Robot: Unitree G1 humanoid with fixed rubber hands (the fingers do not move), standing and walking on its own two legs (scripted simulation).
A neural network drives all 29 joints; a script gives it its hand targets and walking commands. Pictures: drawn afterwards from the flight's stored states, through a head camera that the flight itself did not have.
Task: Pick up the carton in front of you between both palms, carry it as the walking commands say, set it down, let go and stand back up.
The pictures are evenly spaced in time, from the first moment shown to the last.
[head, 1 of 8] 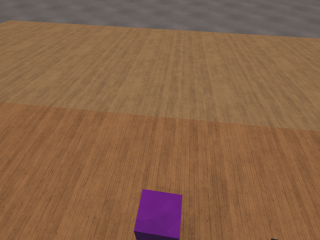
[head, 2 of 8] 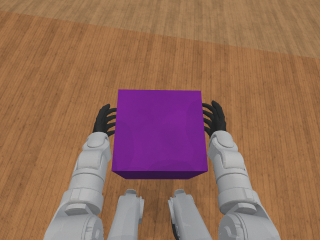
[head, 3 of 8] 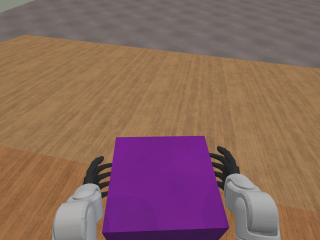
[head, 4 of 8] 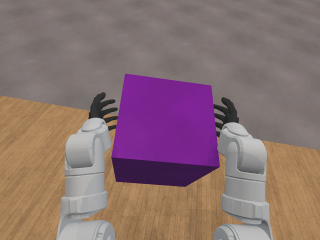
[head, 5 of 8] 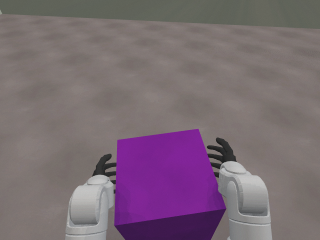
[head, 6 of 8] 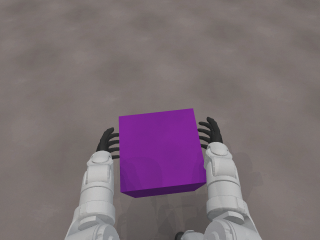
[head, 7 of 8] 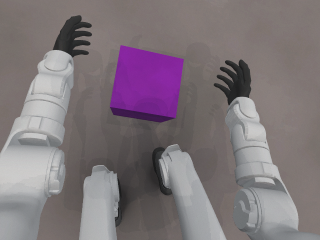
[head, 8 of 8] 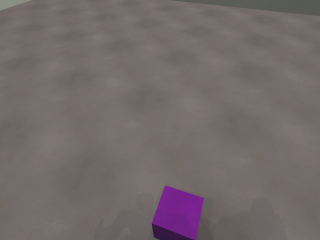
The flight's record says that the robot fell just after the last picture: no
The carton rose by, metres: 0.68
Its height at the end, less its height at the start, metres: -0.45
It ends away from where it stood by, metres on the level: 5.72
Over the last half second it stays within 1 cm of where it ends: yes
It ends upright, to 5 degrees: yes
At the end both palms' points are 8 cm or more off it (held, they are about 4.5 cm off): yes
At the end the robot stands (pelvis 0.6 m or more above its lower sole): yes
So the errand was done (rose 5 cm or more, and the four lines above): yes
